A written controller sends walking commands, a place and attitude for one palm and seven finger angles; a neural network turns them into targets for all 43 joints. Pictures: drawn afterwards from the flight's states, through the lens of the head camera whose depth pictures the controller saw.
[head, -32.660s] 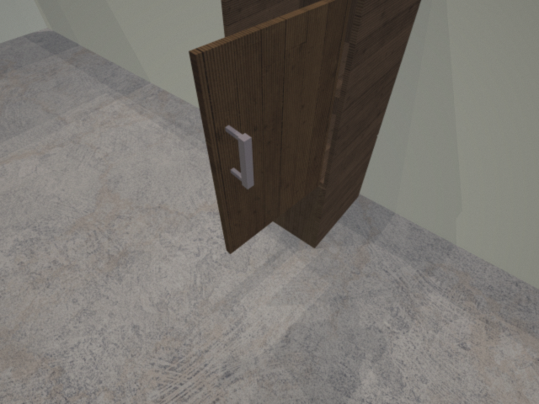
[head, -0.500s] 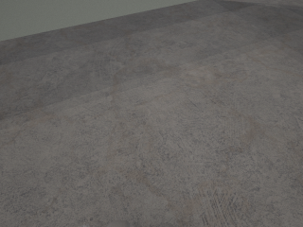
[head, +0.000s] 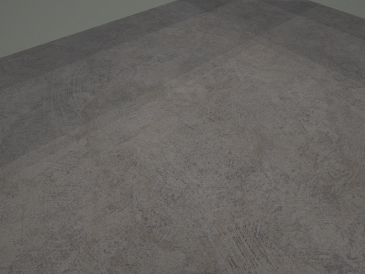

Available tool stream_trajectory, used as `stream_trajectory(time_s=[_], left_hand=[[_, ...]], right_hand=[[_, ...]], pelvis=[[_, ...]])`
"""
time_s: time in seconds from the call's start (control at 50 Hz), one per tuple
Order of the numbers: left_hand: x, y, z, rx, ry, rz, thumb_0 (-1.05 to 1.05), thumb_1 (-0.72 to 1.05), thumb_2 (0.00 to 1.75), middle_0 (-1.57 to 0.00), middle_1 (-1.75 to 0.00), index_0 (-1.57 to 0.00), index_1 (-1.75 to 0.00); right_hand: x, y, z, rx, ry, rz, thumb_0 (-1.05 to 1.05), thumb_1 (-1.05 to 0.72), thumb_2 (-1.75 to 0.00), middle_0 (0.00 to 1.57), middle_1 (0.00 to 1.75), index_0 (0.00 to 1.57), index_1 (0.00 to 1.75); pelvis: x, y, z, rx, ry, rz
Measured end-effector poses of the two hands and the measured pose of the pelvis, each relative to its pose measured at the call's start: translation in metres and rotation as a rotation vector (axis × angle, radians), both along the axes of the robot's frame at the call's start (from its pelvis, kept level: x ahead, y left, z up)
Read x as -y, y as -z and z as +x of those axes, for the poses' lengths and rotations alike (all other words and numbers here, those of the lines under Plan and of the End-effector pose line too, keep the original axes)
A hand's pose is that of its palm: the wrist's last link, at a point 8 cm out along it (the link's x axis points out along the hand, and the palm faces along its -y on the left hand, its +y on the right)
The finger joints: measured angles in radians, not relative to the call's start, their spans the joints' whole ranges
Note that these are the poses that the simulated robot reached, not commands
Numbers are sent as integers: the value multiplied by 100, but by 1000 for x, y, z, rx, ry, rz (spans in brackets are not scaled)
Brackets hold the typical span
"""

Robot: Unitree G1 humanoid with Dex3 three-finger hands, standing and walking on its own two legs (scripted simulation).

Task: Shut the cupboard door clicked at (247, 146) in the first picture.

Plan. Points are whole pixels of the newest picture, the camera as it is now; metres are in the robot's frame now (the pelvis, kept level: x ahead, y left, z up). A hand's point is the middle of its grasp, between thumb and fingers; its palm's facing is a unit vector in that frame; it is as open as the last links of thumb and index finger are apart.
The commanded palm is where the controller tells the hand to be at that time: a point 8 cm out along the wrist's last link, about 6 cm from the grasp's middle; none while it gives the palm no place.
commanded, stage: turn to face it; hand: left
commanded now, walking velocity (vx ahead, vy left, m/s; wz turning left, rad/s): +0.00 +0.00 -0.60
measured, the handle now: out of the picture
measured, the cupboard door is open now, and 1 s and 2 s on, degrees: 53 53 53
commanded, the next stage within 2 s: none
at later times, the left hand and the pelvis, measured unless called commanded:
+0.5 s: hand (111, 260) +0.17 +0.20 -0.17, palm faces -0.25 -0.95 -0.19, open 7.4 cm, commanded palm none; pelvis +0.02 +0.03 +0.00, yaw -17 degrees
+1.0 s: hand (147, 248) +0.20 +0.11 -0.15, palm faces -0.56 -0.79 -0.25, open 7.4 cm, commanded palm none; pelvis +0.01 +0.00 +0.00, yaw -36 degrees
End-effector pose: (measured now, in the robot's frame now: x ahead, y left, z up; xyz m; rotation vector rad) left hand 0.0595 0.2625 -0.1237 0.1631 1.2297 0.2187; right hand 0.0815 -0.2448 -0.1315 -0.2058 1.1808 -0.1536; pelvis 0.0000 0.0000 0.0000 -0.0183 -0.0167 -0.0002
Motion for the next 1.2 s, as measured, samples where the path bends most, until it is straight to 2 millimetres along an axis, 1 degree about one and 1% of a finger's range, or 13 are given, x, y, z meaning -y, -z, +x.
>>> stream_trajectory(time_s=[0.08,0.18,0.3,0.42,0.52,0.62,0.7,0.78,0.84,0.9,1.02,1.12,1.2], left_hand=[[10,0,37,63,85,51,0,91,90,-20,-30,-19,-30],[23,-8,54,47,155,51,0,91,90,-20,-30,-20,-30],[28,-3,71,26,233,6,0,91,90,-20,-30,-20,-30],[15,17,95,18,287,-39,0,90,90,-20,-30,-20,-30],[11,11,119,13,354,-51,1,91,90,-20,-30,-20,-30],[21,1,141,21,421,-45,1,91,90,-20,-30,-20,-30],[43,-3,158,29,501,-30,1,91,90,-20,-30,-19,-30],[75,-3,173,73,589,-7,1,91,90,-20,-30,-19,-30],[93,-5,173,95,634,10,0,91,90,-20,-30,-20,-30],[101,-8,167,74,657,15,0,91,90,-20,-30,-20,-30],[108,-4,161,16,711,-4,0,91,90,-20,-30,-20,-30],[104,11,174,-14,745,-28,0,90,90,-20,-30,-20,-30],[102,21,192,-29,781,-39,1,91,90,-20,-30,-20,-30]], right_hand=[[33,18,-19,-49,77,-13,1,-90,-90,21,30,20,30],[46,4,-29,-54,138,-36,1,-91,-90,20,30,20,30],[35,-12,-28,-7,188,-39,1,-91,-90,20,30,20,30],[8,-16,-33,46,235,-70,1,-90,-90,20,30,20,30],[-13,-25,-62,5,280,-66,1,-90,-90,21,30,20,30],[-21,-25,-96,-43,371,-47,1,-90,-90,21,30,21,30],[-19,-16,-127,-71,457,-22,1,-90,-90,21,30,21,30],[-8,4,-160,-94,541,10,1,-90,-90,21,30,21,30],[2,15,-177,-126,590,14,1,-90,-90,21,30,20,30],[9,8,-180,-114,624,3,1,-90,-90,21,30,20,30],[15,-9,-166,-27,663,-22,1,-90,-90,20,30,20,30],[7,-18,-151,28,694,-62,1,-90,-90,20,30,20,30],[-8,-21,-153,37,709,-92,1,-90,-90,21,30,20,30]], pelvis=[[13,13,5,-11,47,13],[14,2,6,-22,105,27],[4,-4,12,-32,173,34],[-19,5,19,-36,246,13],[-27,-4,20,-24,313,-8],[-26,-10,21,-24,385,-18],[-19,-8,19,-24,442,-14],[-4,4,13,-21,495,11],[1,9,8,-21,531,12],[2,2,6,-17,568,23],[0,-5,9,-20,636,37],[-10,-1,19,-31,699,33],[-18,4,27,-35,752,17]])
